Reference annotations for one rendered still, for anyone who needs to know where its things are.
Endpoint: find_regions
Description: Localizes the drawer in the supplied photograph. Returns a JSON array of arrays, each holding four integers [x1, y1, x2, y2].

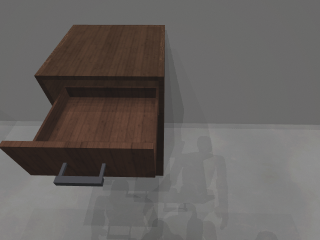
[[0, 86, 159, 178]]

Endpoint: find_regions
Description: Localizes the cabinet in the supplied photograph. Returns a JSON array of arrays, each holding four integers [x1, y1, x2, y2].
[[34, 25, 165, 176]]

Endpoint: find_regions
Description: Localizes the handle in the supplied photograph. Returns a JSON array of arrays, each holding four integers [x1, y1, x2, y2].
[[53, 162, 106, 187]]

